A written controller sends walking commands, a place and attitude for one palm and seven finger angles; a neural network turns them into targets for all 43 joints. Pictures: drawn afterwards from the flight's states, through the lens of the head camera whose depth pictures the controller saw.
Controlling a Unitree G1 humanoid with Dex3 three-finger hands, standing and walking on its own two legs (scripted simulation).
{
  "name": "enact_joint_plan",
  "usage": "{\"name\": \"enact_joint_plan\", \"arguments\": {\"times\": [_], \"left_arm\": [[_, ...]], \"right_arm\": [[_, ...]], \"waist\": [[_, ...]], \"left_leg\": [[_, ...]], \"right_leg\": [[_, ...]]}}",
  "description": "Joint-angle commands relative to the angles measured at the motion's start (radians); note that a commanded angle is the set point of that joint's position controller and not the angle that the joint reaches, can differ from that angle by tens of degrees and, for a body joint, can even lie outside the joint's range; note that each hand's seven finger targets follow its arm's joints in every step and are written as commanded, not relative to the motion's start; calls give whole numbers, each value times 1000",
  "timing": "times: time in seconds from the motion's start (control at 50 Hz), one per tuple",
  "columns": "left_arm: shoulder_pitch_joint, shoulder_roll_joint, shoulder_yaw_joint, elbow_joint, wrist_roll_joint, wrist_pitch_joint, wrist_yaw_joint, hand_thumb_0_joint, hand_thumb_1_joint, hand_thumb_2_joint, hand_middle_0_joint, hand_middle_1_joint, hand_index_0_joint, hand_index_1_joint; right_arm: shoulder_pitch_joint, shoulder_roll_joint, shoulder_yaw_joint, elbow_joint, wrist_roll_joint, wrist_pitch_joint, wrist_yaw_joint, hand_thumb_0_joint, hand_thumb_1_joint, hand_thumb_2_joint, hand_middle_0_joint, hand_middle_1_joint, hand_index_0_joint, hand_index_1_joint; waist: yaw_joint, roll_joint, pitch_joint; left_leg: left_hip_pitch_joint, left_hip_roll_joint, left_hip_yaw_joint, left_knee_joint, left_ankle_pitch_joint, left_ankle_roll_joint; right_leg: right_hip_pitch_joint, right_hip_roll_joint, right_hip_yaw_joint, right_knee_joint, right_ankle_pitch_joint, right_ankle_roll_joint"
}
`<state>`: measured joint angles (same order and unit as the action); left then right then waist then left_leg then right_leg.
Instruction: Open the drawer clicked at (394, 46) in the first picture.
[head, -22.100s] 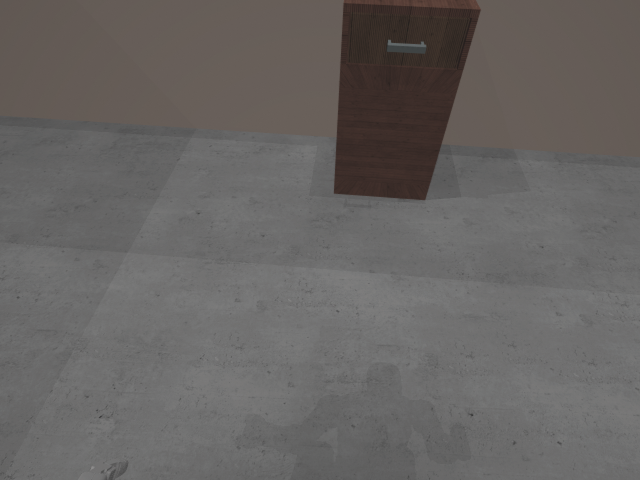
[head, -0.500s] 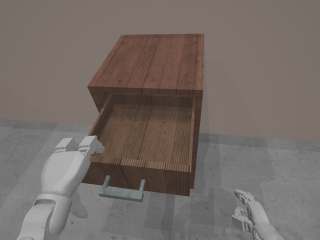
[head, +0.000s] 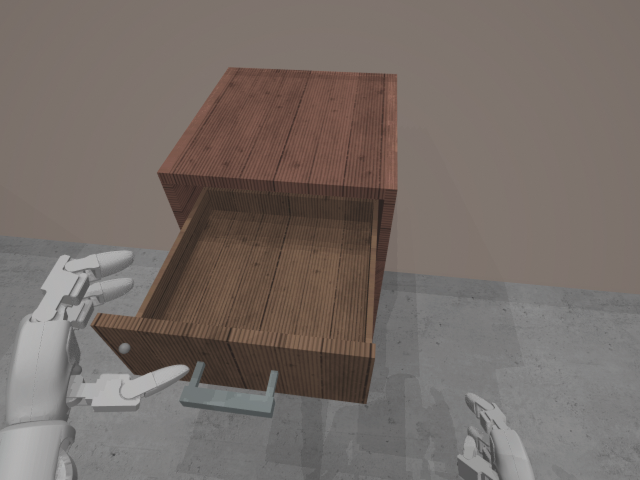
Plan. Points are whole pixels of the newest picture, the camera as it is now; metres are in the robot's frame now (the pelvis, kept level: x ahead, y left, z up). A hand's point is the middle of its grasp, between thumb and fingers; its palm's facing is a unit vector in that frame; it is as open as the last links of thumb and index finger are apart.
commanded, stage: draw the hand back to the body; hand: left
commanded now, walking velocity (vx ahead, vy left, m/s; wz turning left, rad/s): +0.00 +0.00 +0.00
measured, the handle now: (232, 387) +0.25 +0.16 -0.06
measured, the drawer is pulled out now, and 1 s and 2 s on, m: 0.30 0.30 0.30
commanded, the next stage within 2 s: step back with the hand held close in 0.60 s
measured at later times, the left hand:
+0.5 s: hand (84, 361) +0.18 +0.24 +0.15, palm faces +0.41 -0.81 -0.41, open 7.9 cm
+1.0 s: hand (84, 369) +0.17 +0.24 +0.15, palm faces +0.30 -0.81 -0.50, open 7.4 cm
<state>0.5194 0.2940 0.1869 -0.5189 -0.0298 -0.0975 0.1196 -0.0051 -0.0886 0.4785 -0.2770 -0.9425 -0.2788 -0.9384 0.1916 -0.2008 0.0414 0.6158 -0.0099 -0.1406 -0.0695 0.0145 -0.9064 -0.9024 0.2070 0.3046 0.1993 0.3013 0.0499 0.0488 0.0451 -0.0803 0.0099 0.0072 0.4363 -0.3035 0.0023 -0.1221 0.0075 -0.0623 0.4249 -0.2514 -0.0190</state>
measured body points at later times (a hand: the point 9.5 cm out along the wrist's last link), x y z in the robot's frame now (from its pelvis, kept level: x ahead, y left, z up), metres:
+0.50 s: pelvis +0.00 +0.00 +0.00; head +0.00 -0.03 +0.45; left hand +0.15 +0.28 +0.18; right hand +0.21 -0.21 -0.08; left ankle -0.04 +0.12 -0.74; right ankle -0.01 -0.11 -0.74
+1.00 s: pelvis -0.02 +0.00 +0.00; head +0.02 -0.01 +0.44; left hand +0.15 +0.28 +0.17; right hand +0.17 -0.24 -0.09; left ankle -0.04 +0.12 -0.74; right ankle -0.01 -0.11 -0.74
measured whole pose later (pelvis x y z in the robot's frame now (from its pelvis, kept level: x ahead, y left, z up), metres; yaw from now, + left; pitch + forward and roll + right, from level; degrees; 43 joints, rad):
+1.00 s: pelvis -0.02 +0.00 +0.00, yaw +1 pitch +2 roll +0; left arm 0.65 0.38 0.35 -0.57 -0.05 -0.19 0.12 0.01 0.89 0.90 -0.21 -0.31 -0.21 -0.30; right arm 0.15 -0.24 -0.02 0.57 0.03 -0.04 -0.08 0.01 -0.91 -0.90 0.21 0.30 0.20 0.30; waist -0.02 0.03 0.05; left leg -0.25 -0.01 -0.01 0.51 -0.29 0.01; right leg -0.28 -0.01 -0.08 0.49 -0.24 -0.01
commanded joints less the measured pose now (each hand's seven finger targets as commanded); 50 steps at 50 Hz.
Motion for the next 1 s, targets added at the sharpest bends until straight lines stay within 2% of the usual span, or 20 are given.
{"name": "enact_joint_plan", "arguments": {"times": [0.0,0.04,0.08,0.18,0.2,0.24,0.28,0.32,0.36,0.38,0.5,0.62,0.68,0.7,0.72,0.76,0.78,0.84,0.9,0.98], "left_arm": [[-11,151,130,-235,-5,-77,18,0,235,615,-247,-728,-247,-728],[3,149,144,-215,-10,-76,19,0,305,645,-242,-683,-242,-683],[-7,161,166,-197,-12,-77,21,0,375,675,-237,-637,-237,-637],[-24,174,192,-192,-18,-83,24,0,550,750,-225,-525,-225,-525],[-16,177,196,-194,-19,-86,26,0,585,765,-223,-502,-223,-502],[-5,184,210,-189,-21,-87,28,0,655,795,-218,-458,-218,-458],[-22,198,226,-199,-23,-86,28,0,725,825,-213,-413,-213,-413],[-3,174,205,-172,-24,-84,27,0,795,855,-207,-367,-207,-367],[-16,172,197,-179,-25,-82,24,0,865,885,-202,-322,-202,-322],[-29,178,199,-181,-23,-83,24,0,900,900,-200,-300,-200,-300],[-30,186,206,-189,-23,-82,26,0,900,900,-200,-300,-200,-300],[-3,179,209,-167,-26,-79,25,0,900,900,-200,-300,-200,-300],[-14,190,217,-171,-26,-81,25,0,900,900,-200,-300,-200,-300],[-136,314,353,-276,-29,-127,30,0,900,900,-200,-300,-200,-300],[-50,238,300,-172,-24,-129,20,0,900,900,-200,-300,-200,-300],[25,191,250,-166,-22,-135,10,0,900,900,-200,-300,-200,-300],[25,207,259,-218,-21,-148,11,0,900,900,-200,-300,-200,-300],[118,205,272,-217,-23,-152,19,0,900,900,-200,-300,-200,-300],[153,230,304,-238,-24,-156,29,0,900,900,-200,-300,-200,-300],[175,260,336,-282,-28,-160,35,0,900,900,-200,-300,-200,-300]], "right_arm": [[-141,-93,-50,-169,6,-71,-7,0,-900,-900,200,300,200,300],[-144,-91,-53,-167,11,-63,-9,0,-900,-900,200,300,200,300],[-153,-91,-58,-161,14,-59,-15,0,-900,-900,200,300,200,300],[-157,-93,-59,-158,20,-55,-21,0,-900,-900,200,300,200,300],[-149,-93,-59,-157,21,-57,-21,0,-900,-900,200,300,200,300],[-153,-91,-61,-159,21,-57,-21,0,-900,-900,200,300,200,300],[-160,-93,-59,-158,24,-59,-22,0,-900,-900,200,300,200,300],[-154,-90,-60,-157,24,-61,-21,0,-900,-900,200,300,200,300],[-158,-94,-60,-160,24,-61,-19,0,-900,-900,200,300,200,300],[-159,-96,-61,-155,24,-62,-20,0,-900,-900,200,300,200,300],[-157,-92,-57,-158,25,-61,-19,0,-900,-900,200,300,200,300],[-157,-89,-57,-157,26,-58,-19,0,-900,-900,200,300,200,300],[-167,-92,-59,-156,28,-57,-19,0,-900,-900,200,300,200,300],[-107,-131,-65,-180,30,-33,-17,0,-900,-900,200,300,200,300],[-114,-105,-63,-158,31,-17,-17,0,-900,-900,200,300,200,300],[-126,-112,-65,-176,34,4,-12,0,-900,-900,200,300,200,300],[-128,-121,-69,-184,32,6,-11,0,-900,-900,200,300,200,300],[-128,-122,-81,-197,33,29,-10,0,-900,-900,200,300,200,300],[-134,-121,-91,-210,36,47,-14,0,-900,-900,200,300,200,300],[-141,-124,-103,-221,37,55,-18,0,-900,-900,200,300,200,300]], "waist": [[9,-7,-151],[10,-39,-146],[7,-41,-121],[6,10,-108],[5,20,-124],[10,-9,-126],[11,45,-110],[7,-10,-107],[6,8,-108],[3,-4,-102],[7,16,-108],[8,-23,-110],[8,-7,-100],[-46,-14,-13],[-50,-81,-38],[-55,-85,-76],[-55,-37,-111],[-53,-41,-190],[-54,-36,-227],[-53,-18,-251]], "left_leg": [[-26,29,-4,-41,394,7],[-30,29,-3,-40,381,8],[-37,28,0,-40,348,9],[-36,24,2,-42,300,11],[-33,25,1,-46,299,9],[-37,25,-3,-46,304,10],[-42,22,-2,-47,288,7],[-41,25,-4,-46,289,11],[-41,23,-3,-45,291,13],[-44,22,-6,-41,290,11],[-42,24,-12,-47,278,9],[-45,27,-10,-39,285,10],[-53,24,-9,-37,268,12],[-129,40,-51,-1,207,32],[-108,35,-55,22,179,32],[-94,29,-44,59,184,35],[-96,31,-44,55,218,34],[-110,58,-58,43,348,35],[-136,75,-78,47,460,29],[-163,91,-100,48,496,26]], "right_leg": [[78,-41,-1,-27,300,1],[70,-40,0,-28,297,3],[50,-40,5,-42,280,2],[29,-42,9,-56,233,1],[38,-45,6,-49,228,2],[42,-43,3,-43,235,4],[31,-42,7,-53,214,-1],[27,-43,3,-49,219,4],[26,-44,5,-46,226,6],[23,-43,6,-52,225,4],[21,-45,4,-44,205,3],[19,-46,0,-40,220,6],[15,-49,9,-49,208,4],[-70,-109,108,-99,247,0],[-82,-137,103,-106,230,-7],[-99,-163,116,-101,238,-17],[-78,-168,110,-79,269,-24],[-16,-154,81,-9,350,-12],[16,-147,61,44,427,-10],[12,-136,58,83,426,-11]]}}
